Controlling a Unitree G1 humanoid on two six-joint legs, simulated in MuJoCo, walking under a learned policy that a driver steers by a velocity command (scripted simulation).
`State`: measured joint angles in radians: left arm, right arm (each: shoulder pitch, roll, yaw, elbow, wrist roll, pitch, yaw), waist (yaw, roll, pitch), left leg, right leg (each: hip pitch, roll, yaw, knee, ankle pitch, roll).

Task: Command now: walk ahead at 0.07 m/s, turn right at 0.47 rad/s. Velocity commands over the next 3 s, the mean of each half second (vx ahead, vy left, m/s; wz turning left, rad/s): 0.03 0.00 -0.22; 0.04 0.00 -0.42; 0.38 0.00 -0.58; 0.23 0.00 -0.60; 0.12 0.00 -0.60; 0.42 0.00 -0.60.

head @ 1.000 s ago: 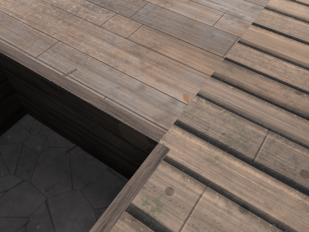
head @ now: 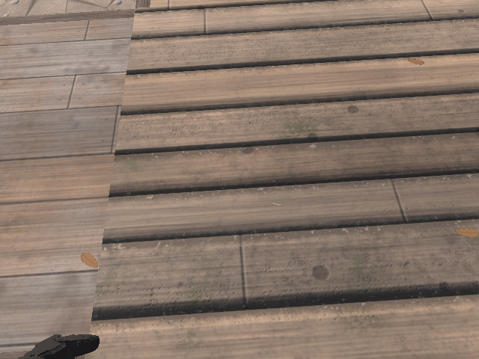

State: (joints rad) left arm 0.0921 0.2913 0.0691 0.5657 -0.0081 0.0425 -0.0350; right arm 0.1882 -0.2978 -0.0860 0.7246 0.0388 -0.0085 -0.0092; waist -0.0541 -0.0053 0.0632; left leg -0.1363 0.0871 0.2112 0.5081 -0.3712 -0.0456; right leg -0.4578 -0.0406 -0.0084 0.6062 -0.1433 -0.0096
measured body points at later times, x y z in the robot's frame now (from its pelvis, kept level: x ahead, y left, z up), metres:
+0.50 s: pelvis +0.06 +0.00 +0.00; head +0.07 +0.01 +0.45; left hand +0.23 +0.23 -0.11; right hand +0.18 -0.25 -0.10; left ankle +0.07 +0.13 -0.73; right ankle +0.09 -0.11 -0.73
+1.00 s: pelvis +0.09 -0.04 +0.01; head +0.11 -0.07 +0.46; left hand +0.30 +0.18 -0.08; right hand +0.18 -0.35 -0.09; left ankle +0.14 +0.11 -0.65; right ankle +0.08 -0.12 -0.73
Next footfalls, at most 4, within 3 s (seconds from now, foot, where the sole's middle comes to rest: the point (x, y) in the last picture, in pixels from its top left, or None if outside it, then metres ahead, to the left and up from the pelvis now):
0.34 left None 0.11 0.13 -0.77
1.22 left None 0.30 0.02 -0.77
1.72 right None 0.41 -0.39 -0.77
2.14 left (346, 291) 0.61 -0.28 -0.76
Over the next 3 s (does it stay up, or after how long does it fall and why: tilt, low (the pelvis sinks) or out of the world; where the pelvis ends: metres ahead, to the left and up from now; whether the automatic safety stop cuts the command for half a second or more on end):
stays up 0.50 -0.52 -0.01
